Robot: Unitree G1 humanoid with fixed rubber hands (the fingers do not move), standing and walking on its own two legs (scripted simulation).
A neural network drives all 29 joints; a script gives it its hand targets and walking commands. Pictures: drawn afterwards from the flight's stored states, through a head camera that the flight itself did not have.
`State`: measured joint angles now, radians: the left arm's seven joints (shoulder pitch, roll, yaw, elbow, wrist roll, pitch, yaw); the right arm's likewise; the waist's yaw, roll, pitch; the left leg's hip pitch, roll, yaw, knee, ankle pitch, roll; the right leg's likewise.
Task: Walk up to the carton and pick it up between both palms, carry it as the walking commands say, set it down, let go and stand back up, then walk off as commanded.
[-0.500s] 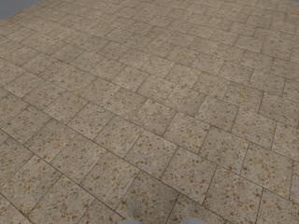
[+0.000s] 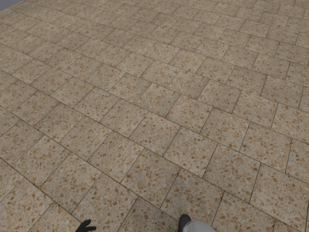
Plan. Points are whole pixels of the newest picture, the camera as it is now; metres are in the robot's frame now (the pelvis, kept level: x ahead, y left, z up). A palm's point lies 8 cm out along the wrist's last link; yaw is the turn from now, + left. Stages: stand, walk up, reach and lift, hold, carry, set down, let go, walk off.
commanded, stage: walk off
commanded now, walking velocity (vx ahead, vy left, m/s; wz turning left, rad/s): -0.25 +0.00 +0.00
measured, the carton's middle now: out of the picture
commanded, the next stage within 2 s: none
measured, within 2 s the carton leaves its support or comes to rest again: rests again in 1.54 s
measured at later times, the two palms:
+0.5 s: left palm out of the picture -0.14 +0.25 -0.13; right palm out of the picture -0.11 -0.26 -0.16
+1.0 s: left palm out of the picture -0.30 +0.27 -0.15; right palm out of the picture -0.33 -0.24 -0.12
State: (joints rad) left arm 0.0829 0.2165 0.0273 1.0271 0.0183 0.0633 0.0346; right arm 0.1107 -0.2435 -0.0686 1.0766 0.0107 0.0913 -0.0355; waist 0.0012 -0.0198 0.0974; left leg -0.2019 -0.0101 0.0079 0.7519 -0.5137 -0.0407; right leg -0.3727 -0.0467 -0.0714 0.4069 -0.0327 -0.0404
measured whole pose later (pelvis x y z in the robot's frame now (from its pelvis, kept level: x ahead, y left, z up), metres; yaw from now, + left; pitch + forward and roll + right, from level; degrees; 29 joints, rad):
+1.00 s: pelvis -0.36 +0.02 +0.00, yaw +0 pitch -2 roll -1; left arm 0.15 0.25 0.07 1.03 0.02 0.09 0.02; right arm 0.19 -0.18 -0.07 1.07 -0.02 0.08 -0.02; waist 0.00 -0.06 0.10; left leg -0.16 0.01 0.03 0.49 -0.30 0.03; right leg -0.51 0.04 0.05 0.91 -0.44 0.00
